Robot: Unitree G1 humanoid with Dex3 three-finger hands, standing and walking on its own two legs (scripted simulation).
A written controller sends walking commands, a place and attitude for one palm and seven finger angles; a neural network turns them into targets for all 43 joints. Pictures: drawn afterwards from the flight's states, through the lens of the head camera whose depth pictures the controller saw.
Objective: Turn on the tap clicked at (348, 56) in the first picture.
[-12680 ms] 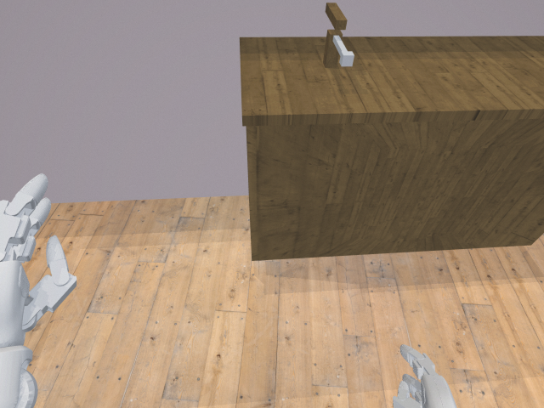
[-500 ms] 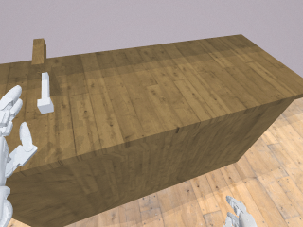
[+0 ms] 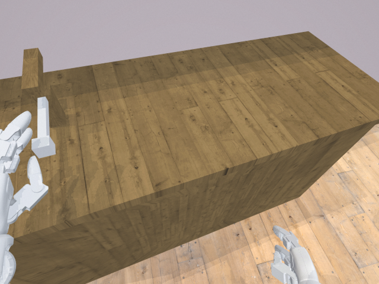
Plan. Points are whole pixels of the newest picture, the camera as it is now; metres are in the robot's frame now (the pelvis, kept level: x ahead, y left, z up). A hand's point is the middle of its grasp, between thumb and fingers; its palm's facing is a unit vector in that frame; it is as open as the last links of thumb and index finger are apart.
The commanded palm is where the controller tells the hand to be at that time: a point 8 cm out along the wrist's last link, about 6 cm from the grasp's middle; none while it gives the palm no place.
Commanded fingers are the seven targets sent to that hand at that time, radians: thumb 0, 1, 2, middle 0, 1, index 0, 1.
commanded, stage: come to a stop and stand still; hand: left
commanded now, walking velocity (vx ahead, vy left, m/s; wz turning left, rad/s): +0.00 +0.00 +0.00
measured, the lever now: (43, 146) +0.32 +0.29 +0.12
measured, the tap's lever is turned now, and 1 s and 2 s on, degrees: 0 0 0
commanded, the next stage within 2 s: look again from close up in 0.24 s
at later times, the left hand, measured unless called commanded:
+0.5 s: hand (33, 202) +0.20 +0.24 +0.16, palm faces +0.41 -0.85 -0.34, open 7.4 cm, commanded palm +0.14 +0.27 +0.18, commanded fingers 0.00 0.90 0.90 -0.20 -0.30 -0.20 -0.30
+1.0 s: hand (30, 196) +0.20 +0.24 +0.17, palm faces +0.39 -0.84 -0.37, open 7.4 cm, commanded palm +0.14 +0.27 +0.18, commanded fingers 0.00 0.90 0.90 -0.20 -0.30 -0.20 -0.30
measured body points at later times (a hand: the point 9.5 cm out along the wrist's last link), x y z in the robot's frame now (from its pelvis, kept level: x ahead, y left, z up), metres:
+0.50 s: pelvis -0.01 -0.01 +0.00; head +0.00 +0.00 +0.45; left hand +0.17 +0.28 +0.18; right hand +0.18 -0.22 -0.07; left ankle -0.01 +0.06 -0.74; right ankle +0.02 -0.13 -0.74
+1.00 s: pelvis -0.03 -0.01 +0.00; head -0.02 -0.01 +0.45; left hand +0.18 +0.28 +0.19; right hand +0.14 -0.23 -0.08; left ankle -0.01 +0.06 -0.74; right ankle +0.02 -0.13 -0.74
